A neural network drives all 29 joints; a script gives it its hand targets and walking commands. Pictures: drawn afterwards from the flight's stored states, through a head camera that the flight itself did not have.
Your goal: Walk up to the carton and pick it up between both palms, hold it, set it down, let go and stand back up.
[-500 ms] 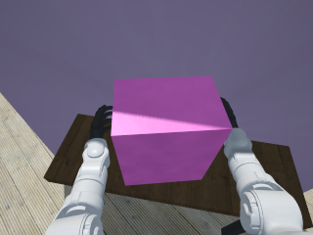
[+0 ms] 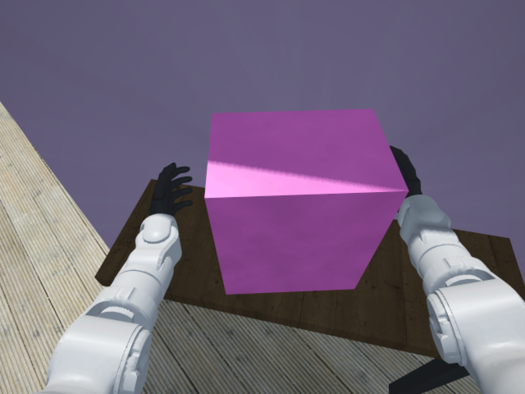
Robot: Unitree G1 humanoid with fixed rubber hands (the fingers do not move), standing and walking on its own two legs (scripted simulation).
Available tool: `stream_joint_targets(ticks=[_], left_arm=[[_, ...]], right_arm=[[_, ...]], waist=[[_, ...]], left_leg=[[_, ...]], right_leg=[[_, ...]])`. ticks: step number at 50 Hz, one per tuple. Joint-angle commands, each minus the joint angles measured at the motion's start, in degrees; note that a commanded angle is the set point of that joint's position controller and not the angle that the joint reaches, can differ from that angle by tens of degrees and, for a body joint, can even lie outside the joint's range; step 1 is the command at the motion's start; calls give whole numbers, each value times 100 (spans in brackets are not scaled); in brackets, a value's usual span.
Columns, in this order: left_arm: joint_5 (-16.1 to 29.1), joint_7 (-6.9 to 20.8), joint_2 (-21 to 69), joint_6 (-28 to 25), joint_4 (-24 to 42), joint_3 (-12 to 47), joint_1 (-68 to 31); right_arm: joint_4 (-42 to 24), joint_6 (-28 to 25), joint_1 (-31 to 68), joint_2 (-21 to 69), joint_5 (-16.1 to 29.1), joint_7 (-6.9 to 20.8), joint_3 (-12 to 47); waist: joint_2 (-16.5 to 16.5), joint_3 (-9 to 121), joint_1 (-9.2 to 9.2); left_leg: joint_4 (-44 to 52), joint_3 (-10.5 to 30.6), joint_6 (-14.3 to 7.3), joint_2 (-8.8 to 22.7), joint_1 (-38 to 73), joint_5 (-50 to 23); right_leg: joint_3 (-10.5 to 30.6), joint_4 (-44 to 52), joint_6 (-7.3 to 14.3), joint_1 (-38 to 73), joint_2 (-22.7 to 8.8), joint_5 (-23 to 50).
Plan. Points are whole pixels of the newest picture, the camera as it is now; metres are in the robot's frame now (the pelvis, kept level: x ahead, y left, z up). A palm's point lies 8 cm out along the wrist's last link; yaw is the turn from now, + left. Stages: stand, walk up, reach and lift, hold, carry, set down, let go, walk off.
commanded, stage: set down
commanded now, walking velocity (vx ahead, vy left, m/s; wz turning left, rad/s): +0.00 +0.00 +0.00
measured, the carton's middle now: (291, 211) +0.43 -0.01 +0.02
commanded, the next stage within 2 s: none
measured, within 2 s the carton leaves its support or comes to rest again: neither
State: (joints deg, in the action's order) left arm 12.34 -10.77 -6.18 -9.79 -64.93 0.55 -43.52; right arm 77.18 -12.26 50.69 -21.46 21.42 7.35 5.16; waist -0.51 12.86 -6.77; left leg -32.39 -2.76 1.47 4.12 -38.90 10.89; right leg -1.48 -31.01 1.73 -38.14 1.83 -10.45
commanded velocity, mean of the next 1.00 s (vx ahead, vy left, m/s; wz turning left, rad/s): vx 0.00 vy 0.00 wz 0.00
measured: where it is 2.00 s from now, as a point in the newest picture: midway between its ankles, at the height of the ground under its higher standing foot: outside the picture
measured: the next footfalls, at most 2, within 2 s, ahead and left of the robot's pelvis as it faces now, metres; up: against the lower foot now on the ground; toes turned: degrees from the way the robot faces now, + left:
none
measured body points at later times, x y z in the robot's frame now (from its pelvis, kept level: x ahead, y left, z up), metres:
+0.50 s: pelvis +0.02 -0.01 +0.01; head +0.05 -0.02 +0.46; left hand +0.36 +0.21 +0.03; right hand +0.39 -0.24 +0.03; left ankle +0.03 +0.14 -0.72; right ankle +0.03 -0.10 -0.72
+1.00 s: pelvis +0.02 +0.00 +0.02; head +0.01 +0.01 +0.47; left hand +0.25 +0.20 +0.00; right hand +0.27 -0.26 +0.02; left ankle +0.03 +0.14 -0.72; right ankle +0.03 -0.10 -0.72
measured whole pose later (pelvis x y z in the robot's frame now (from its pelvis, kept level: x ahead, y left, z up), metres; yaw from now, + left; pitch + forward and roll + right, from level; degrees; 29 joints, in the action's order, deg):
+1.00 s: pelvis +0.02 +0.00 +0.02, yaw +1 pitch +0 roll +0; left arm 3.4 -9.9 -4.1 -10.5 -22.0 1.0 9.0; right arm 40.9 -21.5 -2.6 -23.9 25.0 12.3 5.2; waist 1.6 2.5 -1.3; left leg -23.6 0.5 2.0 2.2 -12.3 11.5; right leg -0.2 -23.0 1.8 -11.7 2.0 -11.5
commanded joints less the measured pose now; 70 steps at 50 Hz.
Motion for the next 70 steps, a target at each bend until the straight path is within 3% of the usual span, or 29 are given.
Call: stream_joint_targets(ticks=[1, 2, 5, 7, 8, 12, 16, 17, 19, 20, 21, 23, 25, 28, 29, 31, 34, 37, 38, 39, 40, 41, 47, 52, 58, 64, 65, 66, 70], left_arm=[[-29, 98, -667, -347, 1230, -48, -1687], [-47, 100, -675, -369, 1494, -137, -1478], [-80, 197, -802, -451, 2104, -197, -859], [21, 234, -1024, -495, 1779, -244, -1604], [0, 251, -921, -511, 2179, -180, -849], [193, 284, -1026, -578, 2340, -100, -961], [70, 397, -1080, -592, 3041, -432, -189], [-33, 427, -1221, -548, 2861, -590, -49], [47, 480, -1148, -448, 2496, -465, -644], [-114, 450, -771, -411, 3270, -507, 1122], [-69, 461, -1049, -432, 2905, -586, 113], [-235, 453, -781, -315, 3335, -541, 928], [-364, 469, -665, -259, 3492, -593, 1745], [-501, 465, -573, -217, 3514, -526, 1557], [-576, 436, -423, -234, 4090, -416, 2403], [-507, 412, -593, -296, 3840, -406, 1540], [-624, 289, -337, -465, 4851, -312, 3081], [-690, 238, -265, -496, 4695, -232, 2806], [-684, 213, -141, -476, 4794, -90, 3123], [-697, 190, -168, -522, 5181, -94, 3507], [-710, 163, -49, -505, 5373, -1, 3856], [-623, 156, -237, -475, 5135, -28, 3236], [-981, 53, 57, -336, 5615, 36, 4828], [-742, -24, -283, -292, 5208, -92, 3748], [-505, -189, -94, -283, 5260, 188, 3761], [-719, -131, 109, -11, 5525, 189, 4720], [-801, -171, 92, -12, 5634, 108, 4815], [-927, -51, 166, 147, 5203, 86, 5213], [-1072, -69, 61, 133, 5785, -13, 5466]], right_arm=[[-813, -399, 1608, -1580, 0, -86, -327], [-1059, -480, 1474, -1600, 71, -77, -201], [-1512, -711, 939, -1603, 292, -34, -50], [-1536, -611, 1652, -1578, 178, -6, -141], [-1873, -694, 888, -1492, 214, 13, -94], [-2423, -581, 898, -1245, 463, 132, 51], [-2926, -635, -29, -1165, 589, 88, 188], [-2972, -592, -123, -1178, 664, 85, 291], [-2893, -455, 494, -1157, 446, 54, 6], [-3322, -638, -1182, -1081, 597, 68, 203], [-3148, -563, -194, -1176, 506, 38, 49], [-3299, -686, -1007, -1279, 445, 25, -112], [-3372, -721, -1684, -1356, 493, 52, -3], [-3382, -858, -1550, -1564, 278, 47, -294], [-3577, -994, -2395, -1553, 376, 69, -258], [-3674, -1027, -1620, -1533, 164, 58, -510], [-4154, -1246, -2999, -1564, 379, 183, -369], [-3884, -1203, -2954, -1403, 364, 307, -387], [-3879, -1210, -3213, -1508, 335, 360, -449], [-4242, -1258, -3488, -1385, 479, 371, -283], [-4196, -1283, -3867, -1477, 478, 412, -349], [-4129, -1240, -3254, -1444, 382, 427, -451], [-4444, -1235, -4745, -1356, 486, 528, -328], [-4939, -1046, -4225, -1194, 121, 463, -636], [-5400, -840, -4458, -1164, 3, 459, -951], [-5437, -636, -5200, -1251, -38, 483, -877], [-5642, -658, -5183, -1283, 7, 511, -913], [-5309, -579, -5536, -1188, -114, 478, -795], [-5735, -663, -5689, -1224, -91, 479, -810]], waist=[[504, 2873, 404], [417, 3045, 247], [454, 3295, 253], [604, 2774, 360], [632, 2652, 420], [646, 2197, 358], [610, 2446, 360], [644, 2155, 204], [653, 1719, 436], [693, 1734, 362], [631, 1563, 296], [671, 1738, 467], [567, 1421, 323], [558, 1295, 505], [502, 1284, 595], [629, 1197, 641], [530, 1219, 532], [363, 811, 556], [333, 663, 682], [250, 733, 544], [227, 707, 623], [258, 573, 597], [178, -282, 556], [587, -585, 489], [476, -545, 583], [669, -776, 630], [559, -751, 485], [836, -1041, 603], [632, -878, 458]], left_leg=[[47, 122, 224, -276, 2026, -1128], [3, 109, 231, -288, 2105, -1309], [-35, 190, 173, -350, 2167, -1799], [57, 133, 81, -380, 1591, -1032], [132, 186, 51, -389, 1657, -1134], [265, 125, -49, -489, 1251, -444], [288, 174, -11, -583, 1129, -936], [324, 133, -52, -577, 1040, -870], [517, 176, -79, -601, 771, -242], [535, 293, -28, -570, 1354, -1117], [569, 206, -35, -606, 1102, -641], [618, 308, 53, -526, 1732, -1009], [693, 287, 29, -509, 2271, -1482], [697, 333, 60, -485, 2417, -1621], [697, 403, 91, -479, 2829, -2063], [701, 310, 32, -500, 2395, -1503], [702, 336, 72, -462, 3123, -2411], [764, 341, 70, -419, 3016, -1974], [839, 394, 71, -392, 3177, -1909], [768, 364, 93, -405, 3341, -2117], [795, 417, 132, -391, 3421, -2103], [824, 359, 88, -414, 3086, -1696], [1046, 419, 69, -415, 3314, -1353], [1103, 152, -117, -502, 2368, 203], [1110, 143, -93, -368, 2550, 670], [1227, 235, -38, -324, 3129, -58], [1247, 230, -29, -339, 3161, -244], [1255, 180, -57, -379, 3248, -385], [1225, 163, -22, -403, 3515, -668]], right_leg=[[-37, 217, -141, 1381, 208, 1127], [2, 148, -170, 1478, 203, 1287], [80, 128, -245, 2072, 183, 1916], [161, 141, -314, 1970, 79, 1166], [194, 166, -317, 2230, 60, 1371], [516, 255, -341, 2243, -87, 157], [817, 253, -423, 3111, -228, 1103], [893, 213, -463, 3114, -239, 1008], [895, 350, -418, 2873, -327, 165], [873, 410, -371, 3394, -300, 993], [863, 397, -393, 3055, -311, 594], [767, 571, -374, 3187, -191, 942], [549, 529, -319, 3151, -77, 1572], [322, 517, -256, 3076, 24, 1813], [268, 577, -191, 3369, 66, 2309], [288, 555, -224, 2992, 51, 1815], [213, 626, -163, 3383, 117, 2457], [317, 815, -70, 3082, 73, 1741], [267, 908, -39, 3031, 77, 1605], [289, 890, -29, 3126, 79, 1721], [249, 888, -4, 3106, 119, 1703], [287, 905, -8, 2886, 87, 1285], [310, 1169, 75, 2943, 66, 955], [715, 1300, 42, 2589, -216, -1072], [742, 1204, 67, 2287, -260, -1626], [529, 1195, 151, 2484, -52, -580], [496, 1167, 159, 2498, -11, -357], [495, 1267, 135, 2616, -15, -73], [470, 1249, 121, 2670, 13, 286]])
